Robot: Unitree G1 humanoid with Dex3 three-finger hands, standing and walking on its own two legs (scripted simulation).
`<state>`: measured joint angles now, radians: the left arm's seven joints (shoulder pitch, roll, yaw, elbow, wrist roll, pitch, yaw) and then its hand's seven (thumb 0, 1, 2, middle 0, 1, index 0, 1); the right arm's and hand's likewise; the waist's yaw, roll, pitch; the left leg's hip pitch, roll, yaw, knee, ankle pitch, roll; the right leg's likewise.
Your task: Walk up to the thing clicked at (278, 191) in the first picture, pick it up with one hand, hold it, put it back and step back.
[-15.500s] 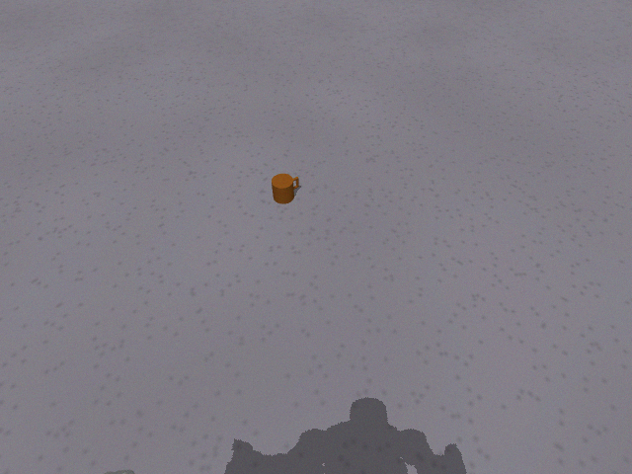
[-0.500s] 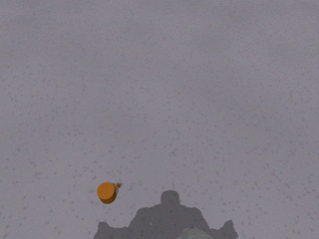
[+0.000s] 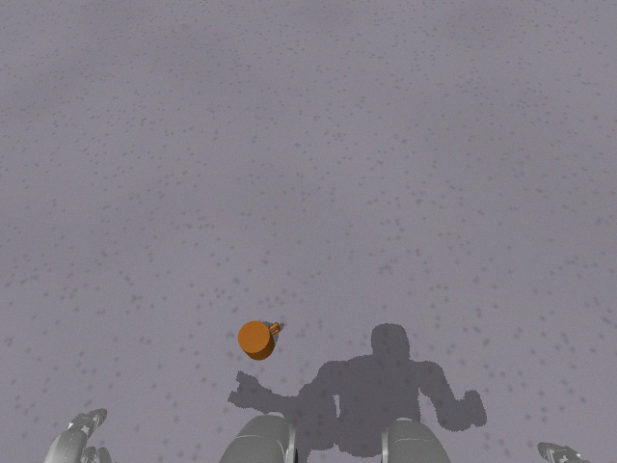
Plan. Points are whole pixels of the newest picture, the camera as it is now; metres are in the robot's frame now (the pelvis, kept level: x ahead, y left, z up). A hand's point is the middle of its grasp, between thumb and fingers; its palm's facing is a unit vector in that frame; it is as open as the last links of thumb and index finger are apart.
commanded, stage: walk up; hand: left
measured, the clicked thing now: (261, 337) +0.44 +0.22 -0.70
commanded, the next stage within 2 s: stand in 0.04 s
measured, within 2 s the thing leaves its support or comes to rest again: neither
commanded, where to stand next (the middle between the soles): +0.03 +0.02 m, yaw -4 degrees
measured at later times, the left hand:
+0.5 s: hand out of the picture +0.06 +0.25 -0.12, palm faces -0.04 -0.94 -0.35, open 7.4 cm
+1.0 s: hand out of the picture +0.10 +0.24 -0.12, palm faces -0.04 -0.94 -0.33, open 7.4 cm
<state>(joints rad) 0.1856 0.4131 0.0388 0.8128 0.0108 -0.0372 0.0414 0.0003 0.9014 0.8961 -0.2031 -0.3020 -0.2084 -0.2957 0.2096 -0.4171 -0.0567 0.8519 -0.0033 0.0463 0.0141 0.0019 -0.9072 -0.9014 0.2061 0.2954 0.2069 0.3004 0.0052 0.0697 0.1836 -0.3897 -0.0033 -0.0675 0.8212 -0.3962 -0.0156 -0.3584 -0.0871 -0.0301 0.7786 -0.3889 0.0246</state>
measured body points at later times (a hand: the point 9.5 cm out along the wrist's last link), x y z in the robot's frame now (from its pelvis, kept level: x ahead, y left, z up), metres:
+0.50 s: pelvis -0.01 +0.00 +0.03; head -0.01 -0.01 +0.48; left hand +0.06 +0.30 -0.10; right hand +0.08 -0.30 -0.10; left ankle +0.02 +0.14 -0.71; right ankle +0.02 -0.12 -0.71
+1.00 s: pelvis +0.00 -0.01 +0.04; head +0.02 -0.01 +0.49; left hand +0.10 +0.29 -0.09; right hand +0.07 -0.31 -0.10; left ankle +0.02 +0.14 -0.71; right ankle +0.02 -0.12 -0.71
